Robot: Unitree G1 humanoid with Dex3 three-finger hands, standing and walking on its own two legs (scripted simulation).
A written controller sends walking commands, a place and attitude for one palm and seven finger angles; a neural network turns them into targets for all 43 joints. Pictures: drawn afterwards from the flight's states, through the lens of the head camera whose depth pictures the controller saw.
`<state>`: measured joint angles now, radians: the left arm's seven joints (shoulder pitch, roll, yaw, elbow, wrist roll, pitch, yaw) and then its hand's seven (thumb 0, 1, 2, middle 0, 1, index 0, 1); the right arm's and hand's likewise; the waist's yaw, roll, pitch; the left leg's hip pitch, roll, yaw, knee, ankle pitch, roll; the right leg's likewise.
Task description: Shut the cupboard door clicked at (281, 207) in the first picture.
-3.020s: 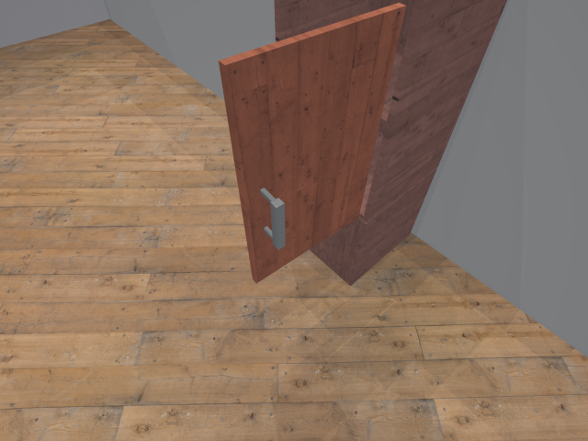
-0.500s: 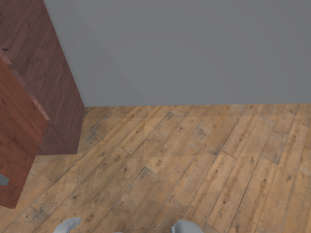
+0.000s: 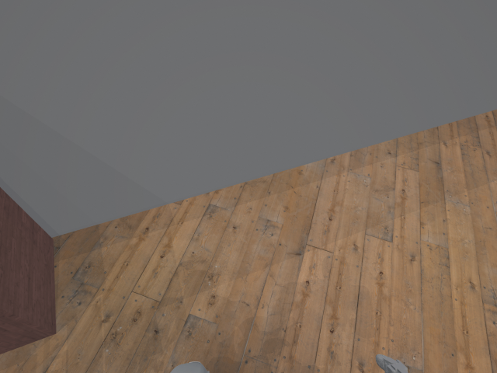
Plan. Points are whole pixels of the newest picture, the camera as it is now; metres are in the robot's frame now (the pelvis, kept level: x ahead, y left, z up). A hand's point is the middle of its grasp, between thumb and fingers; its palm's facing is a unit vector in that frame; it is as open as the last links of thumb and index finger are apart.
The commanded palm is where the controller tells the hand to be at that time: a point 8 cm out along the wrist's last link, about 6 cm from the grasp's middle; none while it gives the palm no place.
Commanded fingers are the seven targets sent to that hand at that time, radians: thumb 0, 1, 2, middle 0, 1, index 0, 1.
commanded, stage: walk to a spot facing it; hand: left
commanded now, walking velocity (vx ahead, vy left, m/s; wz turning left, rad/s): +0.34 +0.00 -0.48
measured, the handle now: out of the picture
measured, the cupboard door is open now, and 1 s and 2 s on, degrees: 86 86 86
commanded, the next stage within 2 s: turn to face it in 0.70 s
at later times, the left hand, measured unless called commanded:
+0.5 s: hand (223, 244) +0.38 +0.08 -0.15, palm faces -0.25 -0.94 -0.21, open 7.4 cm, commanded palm none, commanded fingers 0.00 0.90 0.90 -0.20 -0.30 -0.20 -0.30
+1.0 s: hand (234, 198) +0.52 +0.07 -0.16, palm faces -0.20 -0.97 -0.17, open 7.4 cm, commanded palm none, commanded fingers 0.00 0.90 0.90 -0.20 -0.30 -0.20 -0.30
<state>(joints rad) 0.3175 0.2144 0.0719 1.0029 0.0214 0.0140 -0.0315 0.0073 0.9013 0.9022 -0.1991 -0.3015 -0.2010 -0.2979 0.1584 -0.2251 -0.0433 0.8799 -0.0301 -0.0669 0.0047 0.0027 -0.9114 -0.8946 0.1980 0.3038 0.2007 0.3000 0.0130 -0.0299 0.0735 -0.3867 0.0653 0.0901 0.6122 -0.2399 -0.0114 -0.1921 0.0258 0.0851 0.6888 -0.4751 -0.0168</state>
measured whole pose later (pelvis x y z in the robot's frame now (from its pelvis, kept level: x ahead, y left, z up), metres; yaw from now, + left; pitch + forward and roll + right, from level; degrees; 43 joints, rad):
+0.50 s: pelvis +0.21 -0.07 +0.01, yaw -12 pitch -1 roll +0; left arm 0.09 0.20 0.05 0.93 0.02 -0.04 -0.01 0.00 0.91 0.90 -0.19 -0.30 -0.20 -0.30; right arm 0.34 -0.20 -0.05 1.08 -0.02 0.00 0.00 0.01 -0.91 -0.89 0.20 0.30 0.20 0.30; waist -0.06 0.01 0.12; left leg -0.41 0.14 0.07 1.17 -0.41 -0.05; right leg -0.30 0.01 -0.11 0.58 -0.27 -0.06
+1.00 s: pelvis +0.43 -0.10 +0.02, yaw -13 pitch +1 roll +0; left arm 0.20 0.17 0.05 1.03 0.02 -0.01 0.00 0.01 0.92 0.90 -0.19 -0.30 -0.20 -0.30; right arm 0.26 -0.17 -0.03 1.04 -0.02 -0.05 -0.02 -0.01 -0.94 -0.89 0.20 0.30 0.20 0.30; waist 0.00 -0.01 0.06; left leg -0.26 0.03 0.09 0.47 -0.22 0.02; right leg -0.42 -0.07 -0.05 0.83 -0.36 0.02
